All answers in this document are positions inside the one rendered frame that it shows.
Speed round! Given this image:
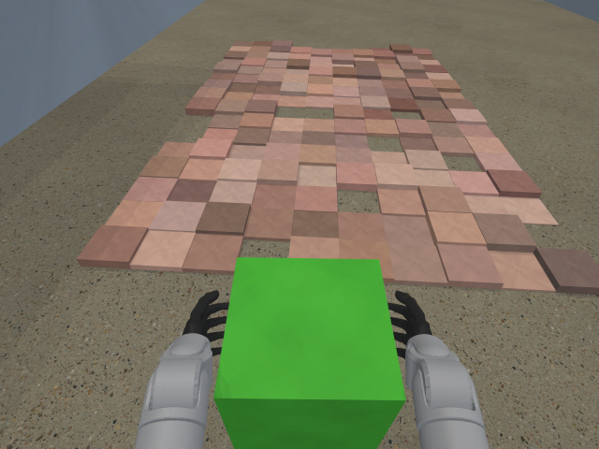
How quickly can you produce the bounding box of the right robot forearm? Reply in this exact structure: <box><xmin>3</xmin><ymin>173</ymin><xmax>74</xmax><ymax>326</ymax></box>
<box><xmin>405</xmin><ymin>334</ymin><xmax>489</xmax><ymax>449</ymax></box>

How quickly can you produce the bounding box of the robot right hand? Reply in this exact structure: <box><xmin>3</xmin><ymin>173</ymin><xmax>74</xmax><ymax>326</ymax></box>
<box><xmin>388</xmin><ymin>291</ymin><xmax>432</xmax><ymax>359</ymax></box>

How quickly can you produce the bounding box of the carton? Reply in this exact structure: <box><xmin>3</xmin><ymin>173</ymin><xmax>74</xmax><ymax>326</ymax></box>
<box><xmin>213</xmin><ymin>257</ymin><xmax>406</xmax><ymax>449</ymax></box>

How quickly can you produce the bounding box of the left robot forearm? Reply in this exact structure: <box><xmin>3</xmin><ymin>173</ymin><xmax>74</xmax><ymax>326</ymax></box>
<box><xmin>135</xmin><ymin>333</ymin><xmax>212</xmax><ymax>449</ymax></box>

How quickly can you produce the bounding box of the robot left hand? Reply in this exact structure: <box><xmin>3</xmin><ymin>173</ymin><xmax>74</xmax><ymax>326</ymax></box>
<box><xmin>183</xmin><ymin>290</ymin><xmax>229</xmax><ymax>356</ymax></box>

